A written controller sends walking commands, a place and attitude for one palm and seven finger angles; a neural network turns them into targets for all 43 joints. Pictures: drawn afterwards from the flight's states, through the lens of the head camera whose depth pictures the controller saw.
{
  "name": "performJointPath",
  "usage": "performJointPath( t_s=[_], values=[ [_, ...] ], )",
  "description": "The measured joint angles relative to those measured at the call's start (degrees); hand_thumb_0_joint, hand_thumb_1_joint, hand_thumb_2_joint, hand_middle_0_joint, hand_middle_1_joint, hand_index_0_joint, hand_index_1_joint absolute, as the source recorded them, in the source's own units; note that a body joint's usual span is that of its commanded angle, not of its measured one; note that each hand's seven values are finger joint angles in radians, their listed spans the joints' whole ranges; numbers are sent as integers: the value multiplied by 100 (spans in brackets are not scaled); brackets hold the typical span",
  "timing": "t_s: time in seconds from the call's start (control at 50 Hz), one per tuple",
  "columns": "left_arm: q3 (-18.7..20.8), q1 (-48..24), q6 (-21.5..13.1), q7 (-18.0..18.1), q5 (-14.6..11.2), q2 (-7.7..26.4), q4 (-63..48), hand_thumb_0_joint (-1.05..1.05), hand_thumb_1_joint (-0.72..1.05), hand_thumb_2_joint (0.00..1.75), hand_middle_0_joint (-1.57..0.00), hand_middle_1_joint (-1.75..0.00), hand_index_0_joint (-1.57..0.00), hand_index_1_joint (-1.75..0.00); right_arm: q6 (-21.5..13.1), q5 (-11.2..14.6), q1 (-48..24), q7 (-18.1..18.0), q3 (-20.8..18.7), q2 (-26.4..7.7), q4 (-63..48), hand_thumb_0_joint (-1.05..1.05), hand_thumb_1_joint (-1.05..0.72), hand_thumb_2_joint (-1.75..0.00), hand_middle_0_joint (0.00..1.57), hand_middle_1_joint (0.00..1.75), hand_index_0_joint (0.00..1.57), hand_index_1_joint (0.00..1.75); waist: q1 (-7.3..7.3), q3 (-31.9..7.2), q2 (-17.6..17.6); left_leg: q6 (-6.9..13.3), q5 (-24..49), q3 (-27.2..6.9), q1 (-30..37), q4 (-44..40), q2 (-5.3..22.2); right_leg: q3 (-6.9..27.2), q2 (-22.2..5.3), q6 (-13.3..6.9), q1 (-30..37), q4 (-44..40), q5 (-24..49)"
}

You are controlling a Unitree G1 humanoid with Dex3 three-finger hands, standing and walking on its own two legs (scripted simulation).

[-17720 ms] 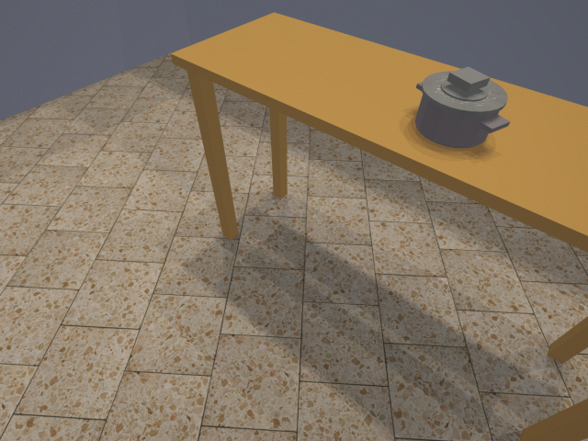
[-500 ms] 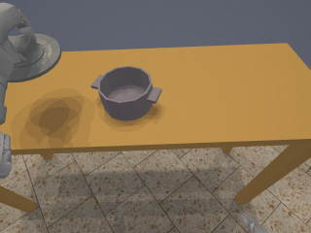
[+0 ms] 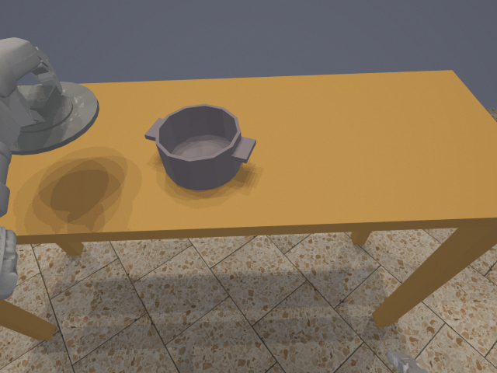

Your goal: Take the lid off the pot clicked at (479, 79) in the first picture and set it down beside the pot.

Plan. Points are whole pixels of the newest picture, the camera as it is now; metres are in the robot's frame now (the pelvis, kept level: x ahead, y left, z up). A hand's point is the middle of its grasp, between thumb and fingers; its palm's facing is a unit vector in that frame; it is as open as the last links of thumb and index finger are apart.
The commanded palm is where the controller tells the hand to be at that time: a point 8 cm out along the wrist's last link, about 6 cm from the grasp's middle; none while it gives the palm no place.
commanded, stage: lower the lid onto the table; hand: left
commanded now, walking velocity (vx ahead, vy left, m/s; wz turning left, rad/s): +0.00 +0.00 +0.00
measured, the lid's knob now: (34, 101) +0.46 +0.32 +0.21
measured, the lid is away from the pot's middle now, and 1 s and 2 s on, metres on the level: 0.23 0.23 0.24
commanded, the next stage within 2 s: none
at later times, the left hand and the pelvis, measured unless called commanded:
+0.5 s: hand (40, 117) +0.44 +0.31 +0.19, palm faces -0.28 -0.14 -0.95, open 8.8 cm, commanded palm +0.43 +0.32 +0.26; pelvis +0.00 +0.00 +0.00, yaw -1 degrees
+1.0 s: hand (48, 140) +0.43 +0.31 +0.16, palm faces -0.35 -0.15 -0.92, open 8.8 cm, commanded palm +0.44 +0.32 +0.22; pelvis +0.00 +0.01 +0.00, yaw +0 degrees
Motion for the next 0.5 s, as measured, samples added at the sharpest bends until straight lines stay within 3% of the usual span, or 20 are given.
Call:
performJointPath(
  t_s=[0.2, 0.5],
  values=[
    [-79, -152, -220, 75, 42, -16, 558, -1, 9, 103, -62, -80, -58, -77, -43, -19, 49, -43, 14, 18, 51, 1, -90, -90, 20, 30, 20, 30, -76, 6, -64, -2, -5, 16, -44, 32, 14, 16, 16, 0, -34, -7, 25],
    [288, 262, -505, 207, -25, 16, 461, -1, 9, 103, -61, -80, -57, -77, -17, -58, 282, 26, -71, -33, 79, 1, -90, -90, 20, 30, 20, 30, -185, -30, -51, 35, -54, 69, -66, 38, 11, 70, 17, 38, -54, -42, 14]
  ],
)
